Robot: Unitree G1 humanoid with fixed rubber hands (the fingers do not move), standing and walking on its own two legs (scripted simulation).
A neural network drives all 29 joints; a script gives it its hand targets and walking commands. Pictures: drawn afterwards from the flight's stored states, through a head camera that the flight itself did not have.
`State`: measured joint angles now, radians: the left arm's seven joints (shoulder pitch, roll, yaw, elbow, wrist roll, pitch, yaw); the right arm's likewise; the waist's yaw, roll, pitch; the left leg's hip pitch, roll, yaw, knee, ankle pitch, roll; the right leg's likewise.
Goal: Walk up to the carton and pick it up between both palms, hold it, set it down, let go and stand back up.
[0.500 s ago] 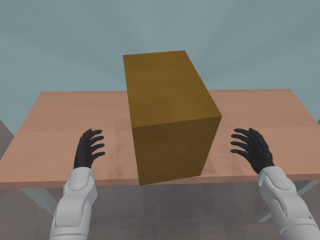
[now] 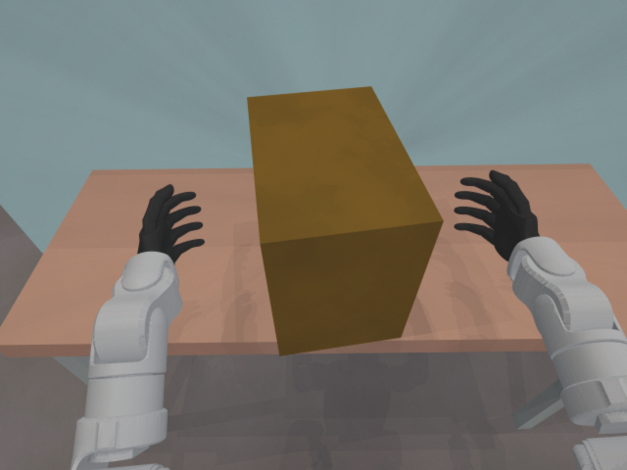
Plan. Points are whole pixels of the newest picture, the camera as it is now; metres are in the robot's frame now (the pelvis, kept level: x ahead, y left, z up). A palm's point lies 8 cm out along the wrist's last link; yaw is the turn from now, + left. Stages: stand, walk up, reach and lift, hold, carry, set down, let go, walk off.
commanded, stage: reach and lift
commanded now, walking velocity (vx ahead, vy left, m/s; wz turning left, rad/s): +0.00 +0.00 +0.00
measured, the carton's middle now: (325, 220) +0.50 +0.05 +0.03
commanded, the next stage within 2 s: none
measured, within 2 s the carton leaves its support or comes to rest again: neither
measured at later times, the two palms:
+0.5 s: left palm (149, 196) +0.37 +0.24 +0.18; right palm (500, 168) +0.46 -0.17 +0.18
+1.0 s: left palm (156, 190) +0.40 +0.25 +0.16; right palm (481, 157) +0.49 -0.15 +0.17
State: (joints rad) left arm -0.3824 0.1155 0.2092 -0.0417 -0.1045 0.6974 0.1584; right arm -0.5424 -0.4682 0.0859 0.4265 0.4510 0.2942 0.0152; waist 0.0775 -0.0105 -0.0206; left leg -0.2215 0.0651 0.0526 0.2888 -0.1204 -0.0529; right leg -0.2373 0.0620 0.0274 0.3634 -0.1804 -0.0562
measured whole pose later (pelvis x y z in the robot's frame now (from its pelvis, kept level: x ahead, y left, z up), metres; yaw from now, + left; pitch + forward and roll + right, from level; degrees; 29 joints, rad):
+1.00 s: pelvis +0.00 +0.01 +0.00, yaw +2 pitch +9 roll +0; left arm -0.84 0.18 0.18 0.47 -0.10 0.60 0.17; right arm -1.06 -0.51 0.12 1.01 0.45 0.26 0.08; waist 0.12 0.01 -0.07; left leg -0.38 0.06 0.01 0.34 -0.13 -0.04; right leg -0.34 0.05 -0.01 0.33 -0.16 -0.04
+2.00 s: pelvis +0.00 +0.01 -0.01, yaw +0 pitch +19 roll +0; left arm -0.77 -0.02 0.24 0.87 0.03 -0.04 0.18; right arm -0.94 -0.30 0.05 1.19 0.26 -0.14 0.04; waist 0.15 0.00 -0.19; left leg -0.61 0.07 0.03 0.41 -0.14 -0.05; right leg -0.58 0.07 0.01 0.40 -0.16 -0.04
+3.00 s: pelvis +0.02 +0.01 +0.00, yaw +0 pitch +10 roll +0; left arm -0.64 -0.20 0.50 0.64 0.37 -0.01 0.12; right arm -0.79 -0.03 -0.40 1.02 -0.24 -0.21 0.04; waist 0.09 -0.02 -0.06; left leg -0.34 0.06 0.05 0.32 -0.15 -0.04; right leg -0.33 0.06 0.03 0.34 -0.18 -0.04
